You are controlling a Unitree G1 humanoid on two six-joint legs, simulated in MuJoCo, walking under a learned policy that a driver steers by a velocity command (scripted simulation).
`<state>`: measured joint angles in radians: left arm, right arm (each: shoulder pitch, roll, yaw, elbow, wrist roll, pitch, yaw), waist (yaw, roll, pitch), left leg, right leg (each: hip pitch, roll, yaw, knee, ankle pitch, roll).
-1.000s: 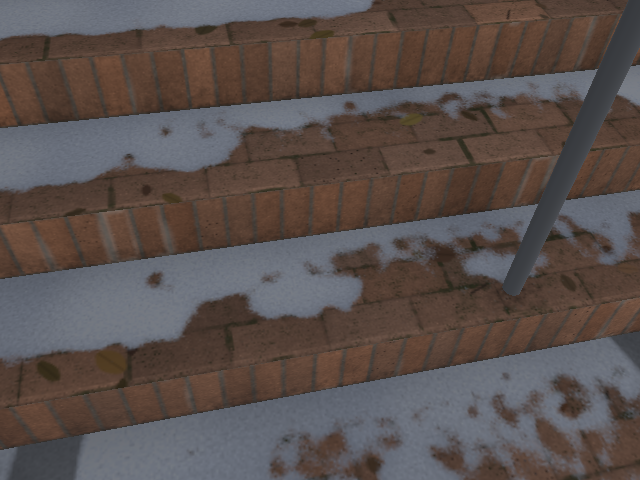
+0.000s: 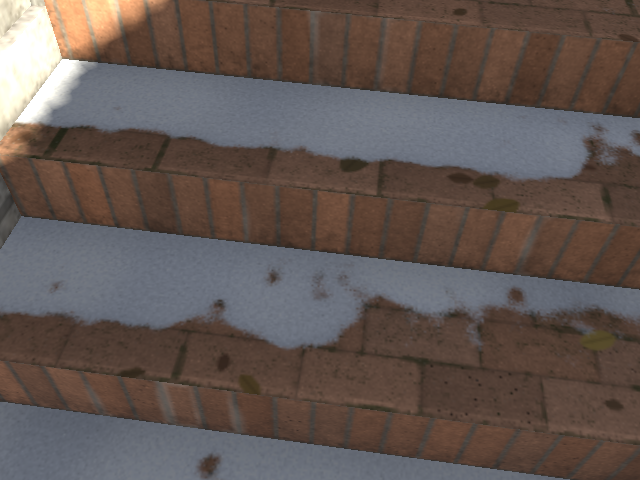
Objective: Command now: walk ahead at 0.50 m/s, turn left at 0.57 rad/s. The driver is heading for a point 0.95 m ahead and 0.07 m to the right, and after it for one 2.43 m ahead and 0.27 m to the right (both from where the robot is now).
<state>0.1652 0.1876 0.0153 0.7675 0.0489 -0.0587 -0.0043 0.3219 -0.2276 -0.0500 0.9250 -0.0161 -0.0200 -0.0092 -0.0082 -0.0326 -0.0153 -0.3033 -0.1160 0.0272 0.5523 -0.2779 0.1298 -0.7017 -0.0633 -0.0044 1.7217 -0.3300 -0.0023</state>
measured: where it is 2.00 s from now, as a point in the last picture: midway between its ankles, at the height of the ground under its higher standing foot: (374, 13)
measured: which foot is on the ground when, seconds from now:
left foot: down 0.00-0.30, up 0.32-0.80, down 0.82-1.00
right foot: up 0.00-0.28, down 0.30-0.82, up 0.84-1.00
